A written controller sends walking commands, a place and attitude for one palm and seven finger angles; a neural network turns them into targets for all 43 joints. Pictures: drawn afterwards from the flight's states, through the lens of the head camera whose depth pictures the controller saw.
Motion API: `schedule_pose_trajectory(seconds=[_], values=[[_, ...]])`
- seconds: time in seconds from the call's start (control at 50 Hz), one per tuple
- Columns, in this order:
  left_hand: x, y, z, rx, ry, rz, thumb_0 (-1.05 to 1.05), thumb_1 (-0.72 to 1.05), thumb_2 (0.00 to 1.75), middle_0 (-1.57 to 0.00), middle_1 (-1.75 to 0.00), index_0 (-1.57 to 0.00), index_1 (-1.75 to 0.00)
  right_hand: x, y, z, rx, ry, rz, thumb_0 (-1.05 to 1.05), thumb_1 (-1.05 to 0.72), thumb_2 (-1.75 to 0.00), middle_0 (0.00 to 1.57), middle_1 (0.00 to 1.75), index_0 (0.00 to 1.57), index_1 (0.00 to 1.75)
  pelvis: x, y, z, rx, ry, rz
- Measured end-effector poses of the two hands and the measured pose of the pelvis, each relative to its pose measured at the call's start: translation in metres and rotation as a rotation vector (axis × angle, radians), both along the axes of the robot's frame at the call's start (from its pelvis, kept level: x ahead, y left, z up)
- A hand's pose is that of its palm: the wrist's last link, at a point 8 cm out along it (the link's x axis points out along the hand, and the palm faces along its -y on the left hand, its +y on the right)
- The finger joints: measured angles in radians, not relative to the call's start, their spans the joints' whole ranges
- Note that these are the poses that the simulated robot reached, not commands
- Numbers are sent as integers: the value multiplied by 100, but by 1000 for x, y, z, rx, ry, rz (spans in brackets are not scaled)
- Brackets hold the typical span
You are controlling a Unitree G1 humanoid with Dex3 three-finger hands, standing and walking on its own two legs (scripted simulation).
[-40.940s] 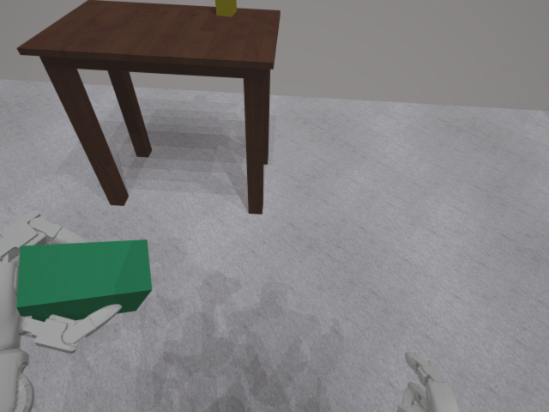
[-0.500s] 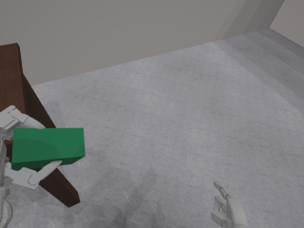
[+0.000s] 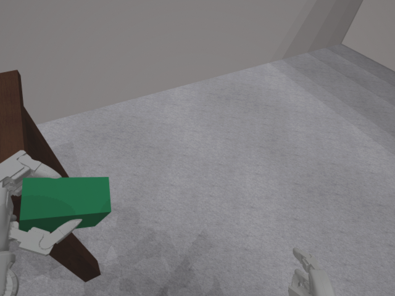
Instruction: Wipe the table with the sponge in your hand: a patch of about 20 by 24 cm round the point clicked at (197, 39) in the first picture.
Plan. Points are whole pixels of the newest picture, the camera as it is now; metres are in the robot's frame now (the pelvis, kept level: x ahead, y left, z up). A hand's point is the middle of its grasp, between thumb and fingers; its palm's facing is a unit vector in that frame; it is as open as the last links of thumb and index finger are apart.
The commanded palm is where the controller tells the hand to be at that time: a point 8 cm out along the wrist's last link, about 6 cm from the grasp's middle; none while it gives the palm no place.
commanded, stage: look again from close up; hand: left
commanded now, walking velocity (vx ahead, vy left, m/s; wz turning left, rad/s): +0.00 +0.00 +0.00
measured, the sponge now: (76, 204) +0.23 +0.22 +0.12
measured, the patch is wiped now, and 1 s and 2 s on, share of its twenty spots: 0.95 0.95 0.95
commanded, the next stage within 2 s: shuffle to correct the standing spot in 0.44 s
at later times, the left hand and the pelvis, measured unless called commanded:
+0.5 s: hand (40, 203) +0.21 +0.25 +0.15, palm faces +0.40 -0.84 -0.37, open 9.6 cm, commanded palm +0.16 +0.29 +0.17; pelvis +0.00 +0.01 +0.00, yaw +0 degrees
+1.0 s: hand out of the picture +0.17 +0.30 +0.16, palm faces +0.42 -0.80 -0.42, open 9.6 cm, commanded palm +0.12 +0.34 +0.17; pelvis -0.03 +0.05 -0.01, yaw +3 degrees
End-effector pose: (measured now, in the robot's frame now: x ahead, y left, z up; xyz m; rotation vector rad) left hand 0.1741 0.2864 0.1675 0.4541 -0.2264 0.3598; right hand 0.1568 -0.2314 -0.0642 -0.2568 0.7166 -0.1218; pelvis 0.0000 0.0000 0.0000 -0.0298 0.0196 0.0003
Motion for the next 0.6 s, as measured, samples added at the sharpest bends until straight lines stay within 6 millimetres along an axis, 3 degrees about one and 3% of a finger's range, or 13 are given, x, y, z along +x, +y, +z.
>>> schedule_pose_trajectory(seconds=[0.34, 0.6], values=[[-2, 3, 1, -15, 1, 12, -1, -49, 109, -78, -141, -79, -136, 6, 18, -1, 32, -1, 26, 1, -91, -89, 20, 30, 20, 30, 0, 3, 1, 2, 0, 7], [-2, 5, 1, -16, 5, 11, -1, -49, 109, -78, -141, -79, -136, 3, 18, -3, 27, 11, 21, 1, -91, -89, 20, 30, 20, 30, 0, 6, 1, 4, 1, 15]])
